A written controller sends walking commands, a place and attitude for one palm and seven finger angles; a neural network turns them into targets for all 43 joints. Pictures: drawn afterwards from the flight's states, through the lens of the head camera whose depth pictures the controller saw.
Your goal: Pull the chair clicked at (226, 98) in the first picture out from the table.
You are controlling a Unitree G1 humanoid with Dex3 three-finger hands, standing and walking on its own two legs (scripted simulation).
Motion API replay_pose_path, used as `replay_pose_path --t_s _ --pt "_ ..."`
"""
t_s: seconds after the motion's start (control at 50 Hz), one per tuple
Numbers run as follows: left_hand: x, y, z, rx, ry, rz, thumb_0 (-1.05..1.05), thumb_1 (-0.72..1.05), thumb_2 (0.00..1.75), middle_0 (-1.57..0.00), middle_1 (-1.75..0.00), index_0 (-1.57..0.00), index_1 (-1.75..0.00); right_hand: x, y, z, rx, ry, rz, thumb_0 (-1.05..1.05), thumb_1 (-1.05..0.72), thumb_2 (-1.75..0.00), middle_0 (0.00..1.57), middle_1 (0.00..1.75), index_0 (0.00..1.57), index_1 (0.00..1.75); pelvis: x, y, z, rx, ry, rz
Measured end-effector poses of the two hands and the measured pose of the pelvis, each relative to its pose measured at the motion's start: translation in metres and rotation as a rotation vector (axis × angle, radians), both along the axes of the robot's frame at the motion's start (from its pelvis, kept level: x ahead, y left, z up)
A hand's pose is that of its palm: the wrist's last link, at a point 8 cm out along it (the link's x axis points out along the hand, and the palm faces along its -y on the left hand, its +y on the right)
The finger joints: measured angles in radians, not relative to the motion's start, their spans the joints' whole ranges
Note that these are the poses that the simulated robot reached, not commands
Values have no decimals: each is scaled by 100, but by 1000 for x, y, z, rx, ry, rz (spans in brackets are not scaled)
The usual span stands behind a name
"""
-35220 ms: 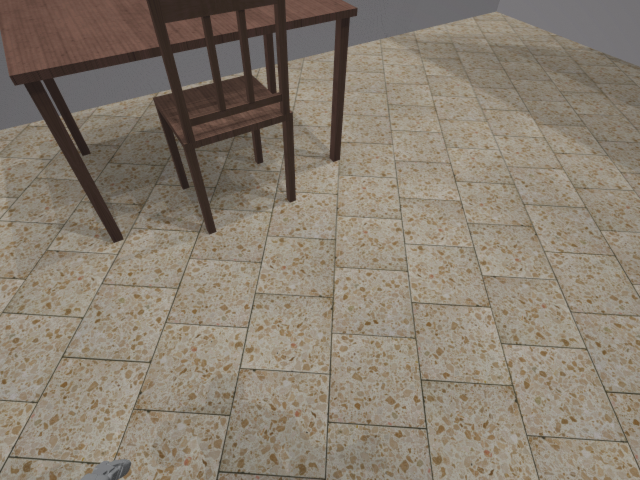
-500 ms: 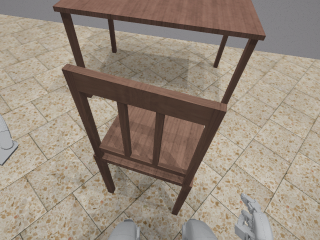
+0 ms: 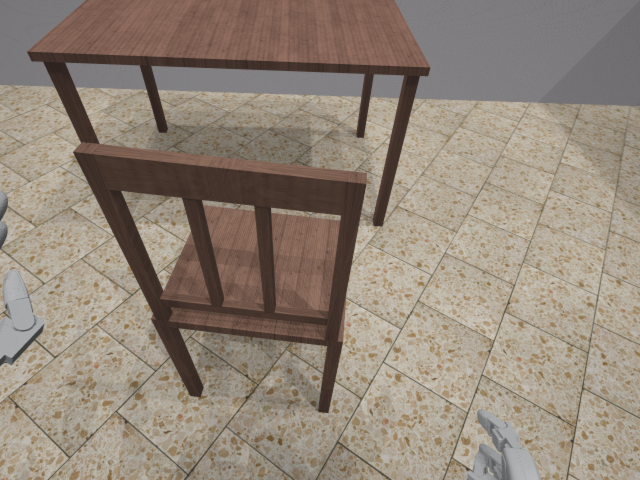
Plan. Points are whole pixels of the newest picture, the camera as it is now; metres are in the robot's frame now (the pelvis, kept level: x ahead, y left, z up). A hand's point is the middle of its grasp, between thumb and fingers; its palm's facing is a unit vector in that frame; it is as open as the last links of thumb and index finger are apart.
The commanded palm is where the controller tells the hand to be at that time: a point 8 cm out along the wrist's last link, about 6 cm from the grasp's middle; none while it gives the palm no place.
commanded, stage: stop stepping back and stand still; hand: left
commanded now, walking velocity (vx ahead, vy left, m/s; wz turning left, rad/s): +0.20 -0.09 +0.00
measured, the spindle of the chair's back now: (206, 256) +0.50 +0.20 -0.07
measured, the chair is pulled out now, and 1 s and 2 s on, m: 0.62 0.62 0.62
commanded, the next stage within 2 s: let the arm hang, fingers relaxed in 0.48 s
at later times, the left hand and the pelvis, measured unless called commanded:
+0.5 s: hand (7, 399) +0.16 +0.25 +0.17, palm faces +0.43 -0.82 -0.37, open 7.4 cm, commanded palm +0.12 +0.30 +0.19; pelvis -0.02 -0.01 +0.01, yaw +0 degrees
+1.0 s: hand out of the picture -0.04 +0.20 -0.17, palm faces +0.09 -0.98 -0.20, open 6.9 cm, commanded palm none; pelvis -0.02 +0.01 +0.01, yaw +4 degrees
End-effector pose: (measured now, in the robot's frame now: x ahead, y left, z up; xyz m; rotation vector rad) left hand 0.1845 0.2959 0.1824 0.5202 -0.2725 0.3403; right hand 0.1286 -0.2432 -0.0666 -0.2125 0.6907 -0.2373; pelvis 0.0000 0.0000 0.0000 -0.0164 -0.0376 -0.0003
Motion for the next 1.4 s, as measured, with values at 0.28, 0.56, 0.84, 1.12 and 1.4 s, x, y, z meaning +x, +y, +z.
replay_pose_path --t_s 0.28,0.56,0.84,1.12,1.4 --pt "-58 26 24 53 -108 145 1 89 89 -21 -30 -21 -30 -38 -9 -16 -9 68 -27 2 -91 -90 20 30 20 30 -18 1 0 -9 -5 8" --pt "-60 1 11 -9 -80 41 2 89 89 -22 -30 -21 -30 -5 11 5 -26 12 90 2 -91 -90 20 30 21 30 -19 2 4 -6 21 26" --pt "-122 -49 -291 -498 1239 113 1 91 89 -20 -30 -19 -30 -45 28 -48 74 339 118 1 -91 -90 20 30 20 30 -29 15 -1 9 38 65" --pt "-277 -42 -304 -575 1676 398 0 96 89 -20 -30 -20 -30 -147 24 -64 91 724 33 1 -92 -90 20 30 20 30 -20 12 10 5 34 68" --pt "-233 -84 -310 -601 1593 304 1 91 89 -20 -30 -20 -30 -142 35 -75 165 702 28 2 -93 -90 20 30 20 30 -13 2 11 19 26 54"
